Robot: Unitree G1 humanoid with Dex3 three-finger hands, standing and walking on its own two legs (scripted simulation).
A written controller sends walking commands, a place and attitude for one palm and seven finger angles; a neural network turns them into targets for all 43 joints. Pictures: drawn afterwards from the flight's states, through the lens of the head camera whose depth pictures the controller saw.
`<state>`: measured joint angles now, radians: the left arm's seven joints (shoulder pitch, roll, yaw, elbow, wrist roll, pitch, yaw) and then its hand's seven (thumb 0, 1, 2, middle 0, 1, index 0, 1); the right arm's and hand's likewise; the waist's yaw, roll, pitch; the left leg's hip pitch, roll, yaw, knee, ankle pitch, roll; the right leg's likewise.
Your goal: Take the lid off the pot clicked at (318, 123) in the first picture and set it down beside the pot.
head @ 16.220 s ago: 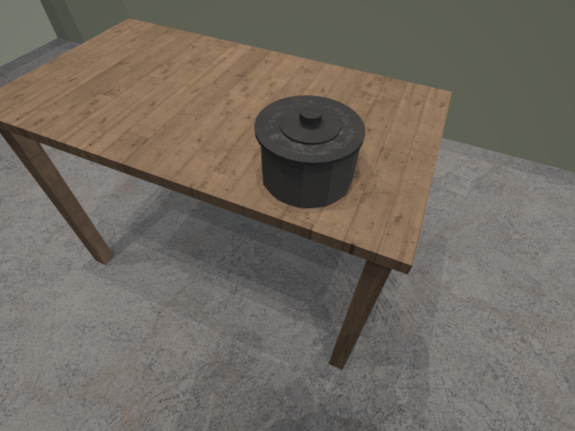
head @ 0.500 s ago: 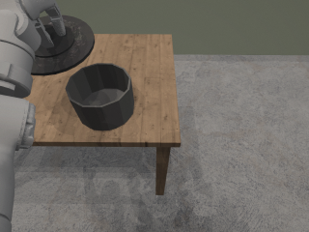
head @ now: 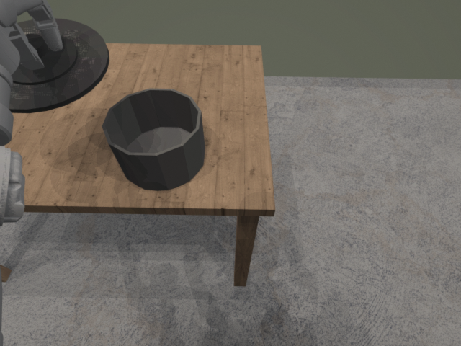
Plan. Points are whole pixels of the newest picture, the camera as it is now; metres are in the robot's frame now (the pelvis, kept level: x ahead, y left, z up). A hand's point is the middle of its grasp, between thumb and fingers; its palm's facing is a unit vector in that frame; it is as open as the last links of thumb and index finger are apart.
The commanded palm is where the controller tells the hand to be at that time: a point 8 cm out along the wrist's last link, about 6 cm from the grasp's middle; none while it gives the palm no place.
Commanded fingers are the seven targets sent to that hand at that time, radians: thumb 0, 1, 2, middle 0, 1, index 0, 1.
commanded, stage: move the lid sideways beside the pot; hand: left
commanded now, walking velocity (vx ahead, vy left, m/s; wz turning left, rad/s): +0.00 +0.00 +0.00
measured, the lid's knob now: (31, 46) +0.52 +0.28 +0.24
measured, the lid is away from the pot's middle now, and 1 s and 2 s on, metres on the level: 0.15 0.23 0.21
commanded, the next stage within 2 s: lower the lid onto the table in 1.22 s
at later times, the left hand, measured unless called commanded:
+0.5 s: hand out of the picture +0.48 +0.32 +0.25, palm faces -0.28 -0.13 -0.95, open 6.4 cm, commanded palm +0.50 +0.33 +0.34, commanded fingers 0.00 0.89 0.65 -0.90 -1.04 -0.93 -1.07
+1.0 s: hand out of the picture +0.49 +0.34 +0.26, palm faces -0.27 -0.13 -0.95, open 6.4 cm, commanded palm +0.52 +0.35 +0.34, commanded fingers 0.00 0.89 0.65 -0.90 -1.04 -0.93 -1.07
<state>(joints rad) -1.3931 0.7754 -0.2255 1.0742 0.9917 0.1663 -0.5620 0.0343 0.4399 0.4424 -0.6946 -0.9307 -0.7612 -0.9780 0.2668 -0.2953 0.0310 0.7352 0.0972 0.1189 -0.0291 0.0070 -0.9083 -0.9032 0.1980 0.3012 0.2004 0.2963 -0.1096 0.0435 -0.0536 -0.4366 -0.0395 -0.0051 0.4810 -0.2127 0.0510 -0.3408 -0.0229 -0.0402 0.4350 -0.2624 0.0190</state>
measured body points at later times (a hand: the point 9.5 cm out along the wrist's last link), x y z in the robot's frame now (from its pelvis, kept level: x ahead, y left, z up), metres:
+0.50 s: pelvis +0.00 +0.00 +0.00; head +0.07 +0.00 +0.44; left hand +0.49 +0.32 +0.30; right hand +0.03 -0.28 -0.13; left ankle +0.01 +0.08 -0.74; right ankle -0.04 -0.13 -0.74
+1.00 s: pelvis +0.01 +0.00 +0.00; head +0.09 +0.00 +0.44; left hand +0.50 +0.35 +0.31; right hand +0.04 -0.27 -0.13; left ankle +0.01 +0.09 -0.74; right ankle -0.04 -0.13 -0.74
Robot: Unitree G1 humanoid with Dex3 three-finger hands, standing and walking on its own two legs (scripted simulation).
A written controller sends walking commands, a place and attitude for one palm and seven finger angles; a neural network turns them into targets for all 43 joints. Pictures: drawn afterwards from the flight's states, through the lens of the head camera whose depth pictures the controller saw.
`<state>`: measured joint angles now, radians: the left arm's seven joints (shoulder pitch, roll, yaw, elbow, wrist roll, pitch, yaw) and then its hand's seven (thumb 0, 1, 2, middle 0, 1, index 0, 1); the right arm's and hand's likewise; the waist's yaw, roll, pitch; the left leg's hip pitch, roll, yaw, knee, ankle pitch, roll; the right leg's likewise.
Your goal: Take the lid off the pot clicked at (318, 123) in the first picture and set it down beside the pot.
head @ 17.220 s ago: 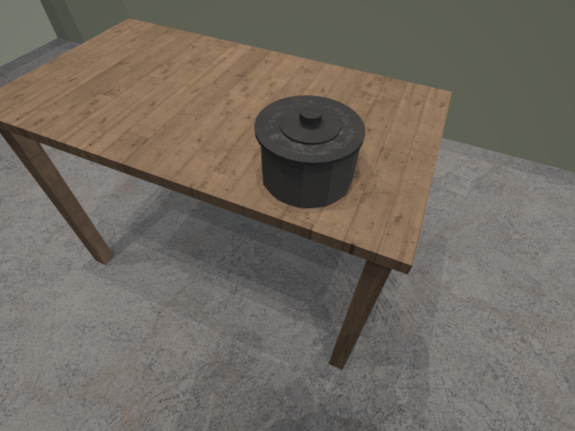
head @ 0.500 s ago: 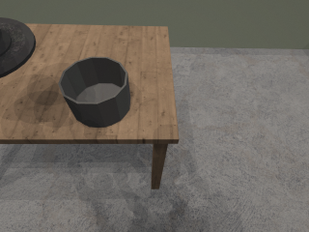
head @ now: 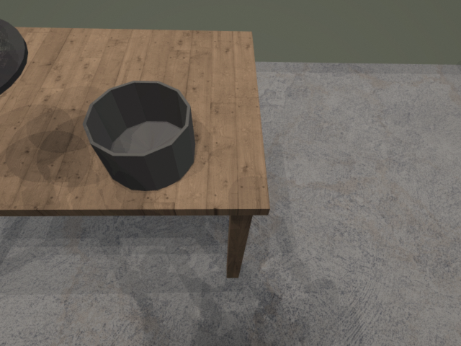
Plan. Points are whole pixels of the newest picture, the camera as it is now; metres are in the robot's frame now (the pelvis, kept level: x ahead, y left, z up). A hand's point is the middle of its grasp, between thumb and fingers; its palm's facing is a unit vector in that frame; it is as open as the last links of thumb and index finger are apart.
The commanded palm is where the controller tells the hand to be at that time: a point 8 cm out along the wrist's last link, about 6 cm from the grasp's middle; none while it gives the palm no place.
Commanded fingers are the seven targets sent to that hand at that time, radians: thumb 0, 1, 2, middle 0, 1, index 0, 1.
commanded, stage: move the lid sideways beside the pot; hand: left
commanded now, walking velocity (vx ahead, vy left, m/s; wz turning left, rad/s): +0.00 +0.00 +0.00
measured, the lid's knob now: out of the picture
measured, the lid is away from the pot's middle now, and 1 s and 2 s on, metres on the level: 0.23 0.21 0.23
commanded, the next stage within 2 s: lower the lid onto the table in 0.22 s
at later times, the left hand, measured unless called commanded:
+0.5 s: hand out of the picture +0.46 +0.36 +0.25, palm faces -0.28 -0.21 -0.94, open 6.4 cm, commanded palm +0.50 +0.37 +0.33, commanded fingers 0.00 0.89 0.65 -0.90 -1.04 -0.93 -1.07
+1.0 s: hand out of the picture +0.48 +0.34 +0.22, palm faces -0.31 -0.23 -0.92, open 6.3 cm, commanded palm +0.50 +0.37 +0.29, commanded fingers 0.00 0.89 0.65 -0.90 -1.04 -0.93 -1.07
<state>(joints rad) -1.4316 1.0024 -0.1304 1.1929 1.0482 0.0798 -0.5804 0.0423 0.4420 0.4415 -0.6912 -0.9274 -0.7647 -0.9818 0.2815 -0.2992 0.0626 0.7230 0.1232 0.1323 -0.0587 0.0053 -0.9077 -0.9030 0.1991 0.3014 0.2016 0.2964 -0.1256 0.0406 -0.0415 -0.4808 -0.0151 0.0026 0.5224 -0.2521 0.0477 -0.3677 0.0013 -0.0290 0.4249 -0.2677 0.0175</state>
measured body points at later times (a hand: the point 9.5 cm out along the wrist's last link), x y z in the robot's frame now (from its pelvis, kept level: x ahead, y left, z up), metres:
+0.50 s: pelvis +0.00 +0.00 +0.00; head +0.08 +0.00 +0.44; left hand +0.47 +0.37 +0.30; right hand +0.02 -0.28 -0.13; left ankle -0.01 +0.09 -0.74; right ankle -0.05 -0.13 -0.74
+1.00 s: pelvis +0.00 +0.00 +0.00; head +0.09 +0.00 +0.44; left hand +0.49 +0.35 +0.27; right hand +0.01 -0.28 -0.13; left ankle -0.01 +0.09 -0.74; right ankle -0.05 -0.13 -0.74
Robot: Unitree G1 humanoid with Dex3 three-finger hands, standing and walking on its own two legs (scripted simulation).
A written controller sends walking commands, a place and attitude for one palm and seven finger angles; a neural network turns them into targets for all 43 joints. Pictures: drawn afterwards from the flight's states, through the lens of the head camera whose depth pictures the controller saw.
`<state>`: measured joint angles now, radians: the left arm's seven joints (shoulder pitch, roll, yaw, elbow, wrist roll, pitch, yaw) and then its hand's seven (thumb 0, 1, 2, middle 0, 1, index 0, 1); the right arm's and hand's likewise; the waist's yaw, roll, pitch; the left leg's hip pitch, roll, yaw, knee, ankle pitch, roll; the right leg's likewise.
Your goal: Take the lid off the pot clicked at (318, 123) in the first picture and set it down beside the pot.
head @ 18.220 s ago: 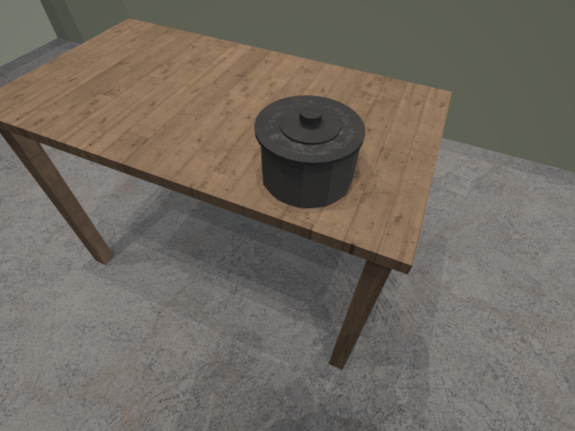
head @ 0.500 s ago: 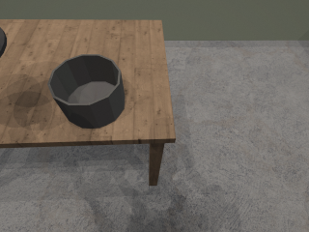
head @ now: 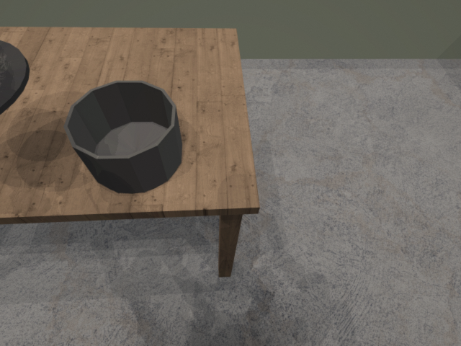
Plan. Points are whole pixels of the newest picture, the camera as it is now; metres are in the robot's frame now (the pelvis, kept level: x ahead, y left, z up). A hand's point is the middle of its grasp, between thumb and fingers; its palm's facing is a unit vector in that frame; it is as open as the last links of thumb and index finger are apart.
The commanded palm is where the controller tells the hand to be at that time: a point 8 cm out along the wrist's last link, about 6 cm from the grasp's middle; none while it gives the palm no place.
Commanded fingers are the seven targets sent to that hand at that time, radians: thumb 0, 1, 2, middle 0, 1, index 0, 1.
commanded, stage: lower the lid onto the table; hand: left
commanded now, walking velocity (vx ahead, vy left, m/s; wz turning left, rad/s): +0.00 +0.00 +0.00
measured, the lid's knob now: out of the picture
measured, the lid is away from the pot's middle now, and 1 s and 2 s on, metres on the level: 0.21 0.23 0.22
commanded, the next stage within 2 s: none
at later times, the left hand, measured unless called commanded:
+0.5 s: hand out of the picture +0.45 +0.37 +0.19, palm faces -0.36 -0.22 -0.91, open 6.3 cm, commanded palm +0.49 +0.38 +0.26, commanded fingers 0.00 0.89 0.65 -0.90 -1.04 -0.93 -1.07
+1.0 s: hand out of the picture +0.46 +0.37 +0.15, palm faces -0.42 -0.22 -0.88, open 6.3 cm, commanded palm +0.51 +0.38 +0.23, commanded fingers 0.00 0.89 0.65 -0.90 -1.04 -0.93 -1.07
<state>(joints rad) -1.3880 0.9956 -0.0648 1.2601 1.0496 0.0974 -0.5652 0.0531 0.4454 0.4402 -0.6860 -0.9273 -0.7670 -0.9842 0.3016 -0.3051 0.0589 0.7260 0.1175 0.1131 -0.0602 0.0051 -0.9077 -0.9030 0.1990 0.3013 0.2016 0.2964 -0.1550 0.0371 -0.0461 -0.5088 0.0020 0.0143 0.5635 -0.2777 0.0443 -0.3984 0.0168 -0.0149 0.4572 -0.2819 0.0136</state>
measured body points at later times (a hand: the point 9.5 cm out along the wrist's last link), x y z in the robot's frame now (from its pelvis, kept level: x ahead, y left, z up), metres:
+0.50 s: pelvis -0.01 +0.00 +0.00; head +0.07 +0.01 +0.44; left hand +0.47 +0.38 +0.24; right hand +0.01 -0.28 -0.13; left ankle -0.01 +0.09 -0.73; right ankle -0.05 -0.13 -0.73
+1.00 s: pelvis -0.01 +0.01 -0.01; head +0.08 +0.03 +0.43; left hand +0.47 +0.38 +0.20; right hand -0.03 -0.27 -0.13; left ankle -0.01 +0.09 -0.73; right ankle -0.05 -0.13 -0.73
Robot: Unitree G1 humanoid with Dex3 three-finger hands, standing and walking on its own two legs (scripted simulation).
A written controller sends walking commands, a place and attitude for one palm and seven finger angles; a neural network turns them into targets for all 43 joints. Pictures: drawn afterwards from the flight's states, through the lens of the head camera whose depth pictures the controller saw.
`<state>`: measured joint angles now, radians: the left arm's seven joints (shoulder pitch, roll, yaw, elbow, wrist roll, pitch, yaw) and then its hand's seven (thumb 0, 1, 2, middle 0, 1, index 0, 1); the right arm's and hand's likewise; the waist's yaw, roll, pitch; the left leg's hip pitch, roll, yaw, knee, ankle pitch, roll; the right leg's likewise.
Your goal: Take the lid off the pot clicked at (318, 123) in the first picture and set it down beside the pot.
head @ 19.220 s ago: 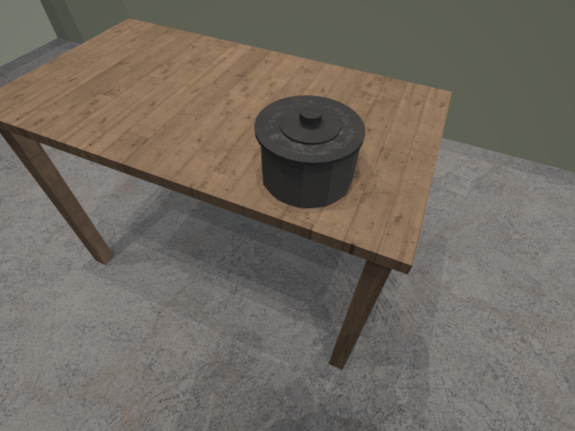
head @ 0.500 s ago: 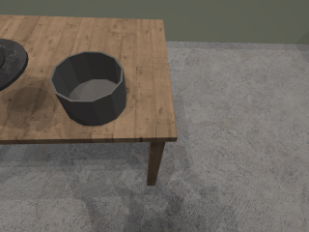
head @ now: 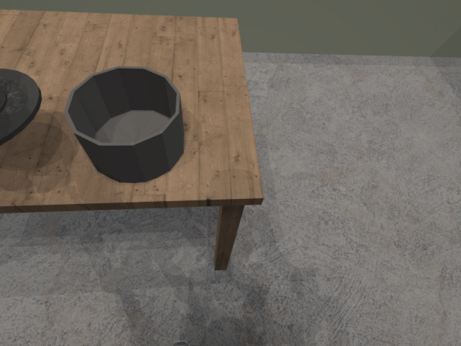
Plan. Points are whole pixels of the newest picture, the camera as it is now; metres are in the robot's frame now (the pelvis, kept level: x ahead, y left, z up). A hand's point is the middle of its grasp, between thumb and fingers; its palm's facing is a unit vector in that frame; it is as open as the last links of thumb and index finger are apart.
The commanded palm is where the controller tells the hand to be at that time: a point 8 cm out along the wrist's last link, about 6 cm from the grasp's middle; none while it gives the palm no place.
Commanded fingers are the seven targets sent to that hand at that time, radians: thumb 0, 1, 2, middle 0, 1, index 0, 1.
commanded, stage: lower the lid onto the table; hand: left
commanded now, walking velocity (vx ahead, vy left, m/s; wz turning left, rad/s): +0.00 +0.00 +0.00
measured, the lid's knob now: out of the picture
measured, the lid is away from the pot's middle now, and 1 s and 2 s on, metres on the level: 0.23 0.22 0.22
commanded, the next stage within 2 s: open the fingers wide in 1.68 s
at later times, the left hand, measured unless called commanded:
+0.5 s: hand out of the picture +0.46 +0.38 +0.13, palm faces -0.44 -0.24 -0.86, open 6.3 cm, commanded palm +0.52 +0.38 +0.20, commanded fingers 0.00 0.89 0.65 -0.90 -1.04 -0.93 -1.07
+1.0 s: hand out of the picture +0.47 +0.36 +0.09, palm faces -0.48 -0.23 -0.85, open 6.3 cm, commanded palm +0.54 +0.38 +0.17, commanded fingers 0.00 0.89 0.65 -0.90 -1.04 -0.93 -1.07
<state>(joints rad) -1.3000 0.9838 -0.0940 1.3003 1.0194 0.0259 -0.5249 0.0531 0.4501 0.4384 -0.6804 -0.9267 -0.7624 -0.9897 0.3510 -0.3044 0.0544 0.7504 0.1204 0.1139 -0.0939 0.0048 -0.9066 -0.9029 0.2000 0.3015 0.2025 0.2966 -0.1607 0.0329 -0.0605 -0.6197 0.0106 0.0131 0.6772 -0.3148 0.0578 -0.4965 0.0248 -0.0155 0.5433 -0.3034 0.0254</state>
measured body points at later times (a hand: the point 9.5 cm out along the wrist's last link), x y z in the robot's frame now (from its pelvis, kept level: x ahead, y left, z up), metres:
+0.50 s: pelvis +0.00 +0.00 -0.01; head +0.10 +0.03 +0.43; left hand +0.48 +0.39 +0.18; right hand -0.01 -0.28 -0.12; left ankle +0.00 +0.08 -0.72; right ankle -0.03 -0.14 -0.72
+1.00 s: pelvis -0.01 +0.01 -0.02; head +0.10 +0.03 +0.42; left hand +0.49 +0.37 +0.14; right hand -0.03 -0.27 -0.12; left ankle +0.00 +0.08 -0.72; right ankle -0.03 -0.14 -0.72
